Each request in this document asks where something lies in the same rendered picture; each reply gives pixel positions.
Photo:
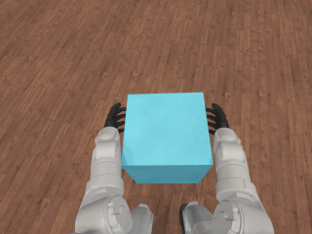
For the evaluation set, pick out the left robot forearm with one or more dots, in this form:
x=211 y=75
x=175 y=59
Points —
x=106 y=168

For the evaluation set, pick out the carton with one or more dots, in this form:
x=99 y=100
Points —
x=166 y=138

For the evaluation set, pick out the left robot upper arm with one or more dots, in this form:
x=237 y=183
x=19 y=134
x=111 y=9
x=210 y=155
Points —
x=108 y=215

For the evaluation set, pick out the right robot hand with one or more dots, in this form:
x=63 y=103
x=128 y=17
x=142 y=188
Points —
x=219 y=118

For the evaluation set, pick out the robot left thigh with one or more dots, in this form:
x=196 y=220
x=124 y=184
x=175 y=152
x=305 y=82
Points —
x=142 y=220

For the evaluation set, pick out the left robot shin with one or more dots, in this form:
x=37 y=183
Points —
x=143 y=205

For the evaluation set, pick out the right robot forearm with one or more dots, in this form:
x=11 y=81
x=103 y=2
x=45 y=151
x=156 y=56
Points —
x=232 y=171

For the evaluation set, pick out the right robot upper arm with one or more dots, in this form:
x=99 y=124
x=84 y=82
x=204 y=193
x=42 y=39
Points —
x=233 y=217

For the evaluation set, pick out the left robot hand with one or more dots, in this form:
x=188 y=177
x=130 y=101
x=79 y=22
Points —
x=112 y=117

